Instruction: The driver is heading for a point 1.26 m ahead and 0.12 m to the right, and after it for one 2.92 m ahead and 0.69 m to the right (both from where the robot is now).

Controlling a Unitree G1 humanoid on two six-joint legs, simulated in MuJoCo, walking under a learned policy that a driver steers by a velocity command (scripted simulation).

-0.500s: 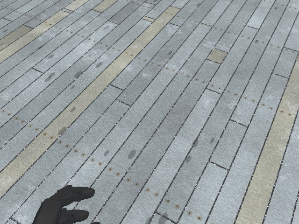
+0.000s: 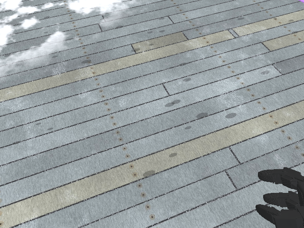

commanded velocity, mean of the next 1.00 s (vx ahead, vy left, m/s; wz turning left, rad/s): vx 1.00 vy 0.00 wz -0.28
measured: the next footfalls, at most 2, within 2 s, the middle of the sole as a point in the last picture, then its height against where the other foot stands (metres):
left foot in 0.10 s outside the picture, level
right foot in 0.54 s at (176, 169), level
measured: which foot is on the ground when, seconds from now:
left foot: up 0.00-0.08, down 0.10-0.52, up 0.54-0.94, down 0.96-1.00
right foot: down 0.00-0.10, up 0.12-0.52, down 0.54-0.94, up 0.96-1.00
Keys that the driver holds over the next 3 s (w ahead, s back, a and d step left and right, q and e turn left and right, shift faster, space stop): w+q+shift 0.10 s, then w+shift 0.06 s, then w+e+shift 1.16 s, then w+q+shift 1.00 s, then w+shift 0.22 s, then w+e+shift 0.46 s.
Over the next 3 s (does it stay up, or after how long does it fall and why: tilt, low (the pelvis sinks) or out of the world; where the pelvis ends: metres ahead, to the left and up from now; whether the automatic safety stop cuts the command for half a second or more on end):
stays up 2.72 -0.52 0.01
